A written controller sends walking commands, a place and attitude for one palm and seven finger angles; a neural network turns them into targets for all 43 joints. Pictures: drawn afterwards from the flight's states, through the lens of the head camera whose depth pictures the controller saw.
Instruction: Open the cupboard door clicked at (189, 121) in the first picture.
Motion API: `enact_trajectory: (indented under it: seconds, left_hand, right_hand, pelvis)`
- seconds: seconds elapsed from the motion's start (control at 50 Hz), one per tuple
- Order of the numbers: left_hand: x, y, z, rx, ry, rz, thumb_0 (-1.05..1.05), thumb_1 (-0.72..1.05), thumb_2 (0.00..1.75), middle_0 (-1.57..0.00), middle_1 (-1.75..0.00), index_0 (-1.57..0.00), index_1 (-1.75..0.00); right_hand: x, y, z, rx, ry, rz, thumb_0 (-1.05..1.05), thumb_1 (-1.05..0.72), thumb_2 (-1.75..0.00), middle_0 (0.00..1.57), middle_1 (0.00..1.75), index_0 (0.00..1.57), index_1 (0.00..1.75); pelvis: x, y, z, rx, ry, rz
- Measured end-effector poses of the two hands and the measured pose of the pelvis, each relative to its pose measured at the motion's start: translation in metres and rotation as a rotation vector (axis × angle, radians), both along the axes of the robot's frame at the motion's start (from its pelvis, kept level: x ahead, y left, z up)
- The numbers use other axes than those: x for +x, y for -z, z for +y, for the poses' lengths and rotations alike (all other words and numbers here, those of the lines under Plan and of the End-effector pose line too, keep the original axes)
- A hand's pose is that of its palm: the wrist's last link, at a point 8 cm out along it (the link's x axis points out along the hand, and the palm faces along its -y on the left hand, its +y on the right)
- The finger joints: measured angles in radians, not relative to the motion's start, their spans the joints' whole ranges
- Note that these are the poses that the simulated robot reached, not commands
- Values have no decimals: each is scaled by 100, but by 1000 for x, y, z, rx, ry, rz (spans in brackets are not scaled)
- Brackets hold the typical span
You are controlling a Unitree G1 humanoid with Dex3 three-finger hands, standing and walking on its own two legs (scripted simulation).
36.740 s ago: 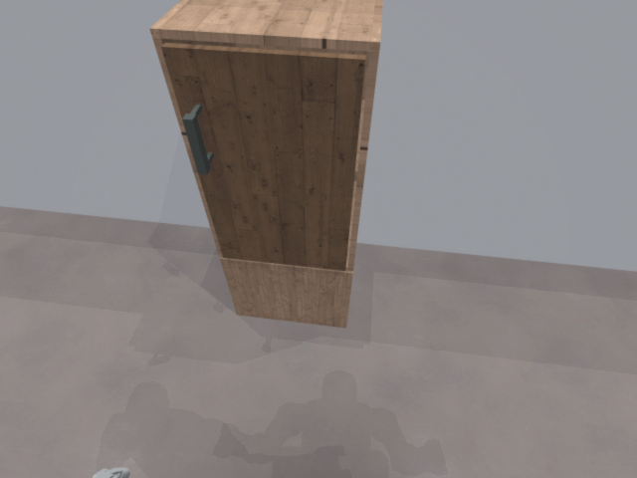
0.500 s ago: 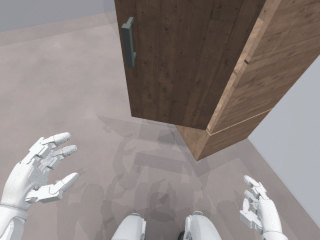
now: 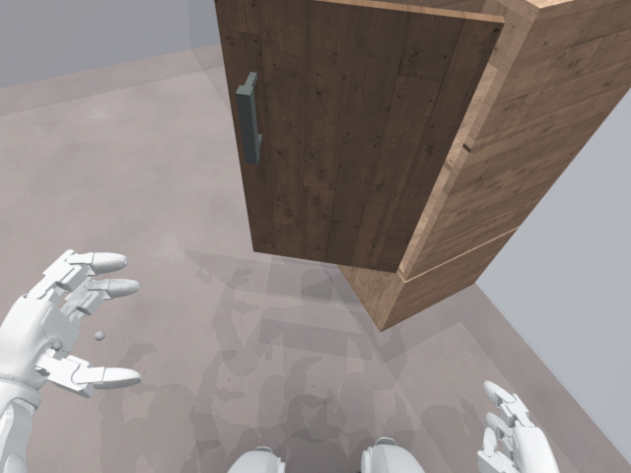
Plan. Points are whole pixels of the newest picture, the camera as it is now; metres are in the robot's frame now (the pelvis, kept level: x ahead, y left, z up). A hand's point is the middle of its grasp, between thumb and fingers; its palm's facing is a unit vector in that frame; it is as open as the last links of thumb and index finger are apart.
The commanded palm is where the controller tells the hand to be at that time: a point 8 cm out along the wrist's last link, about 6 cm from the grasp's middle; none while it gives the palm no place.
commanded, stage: raise the hand with hooked fingers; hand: left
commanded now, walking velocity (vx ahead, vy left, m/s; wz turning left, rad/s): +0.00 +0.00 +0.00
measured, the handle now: (252, 119) +0.59 +0.14 +0.09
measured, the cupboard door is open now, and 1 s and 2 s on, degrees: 54 54 54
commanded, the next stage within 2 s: move the hooked fingers beside the handle in 1.00 s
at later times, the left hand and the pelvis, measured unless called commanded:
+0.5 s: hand (93, 279) +0.29 +0.26 +0.10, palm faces -0.06 -1.00 -0.04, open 14.0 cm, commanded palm +0.27 +0.31 +0.10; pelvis +0.01 -0.01 +0.02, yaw +0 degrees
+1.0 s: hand (104, 278) +0.30 +0.25 +0.10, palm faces -0.06 -1.00 -0.03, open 14.0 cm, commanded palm +0.27 +0.30 +0.10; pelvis +0.01 -0.02 +0.02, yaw +0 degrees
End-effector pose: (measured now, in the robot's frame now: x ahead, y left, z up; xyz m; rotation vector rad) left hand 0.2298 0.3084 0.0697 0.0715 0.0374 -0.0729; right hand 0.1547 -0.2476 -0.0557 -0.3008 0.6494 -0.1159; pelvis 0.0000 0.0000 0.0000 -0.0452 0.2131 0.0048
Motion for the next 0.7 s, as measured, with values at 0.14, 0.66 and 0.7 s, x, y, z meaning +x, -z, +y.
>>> enact_trajectory:
  seconds: [0.14, 0.66, 0.7]
  left_hand:
    - [10, -11, 6, 0, -19, -2, 0, -35, 36, -29, -110, -29, -111]
    - [55, -38, 3, -35, -2, -15, -1, -50, 30, -30, -120, -30, -120]
    - [54, -38, 1, -36, -2, -16, -1, -50, 30, -30, -120, -30, -120]
  right_hand:
    - [5, -5, 4, 13, -8, -2, 1, -90, -90, 20, 30, 21, 30]
    - [-8, -10, -17, 17, 45, 58, 1, -90, -90, 20, 30, 21, 30]
    - [-10, -10, -19, 16, 49, 61, 1, -90, -90, 20, 30, 21, 30]
  pelvis:
    - [4, -6, -1, 1, -2, -12]
    - [9, -22, -14, 19, 13, -31]
    - [9, -22, -14, 21, 15, -32]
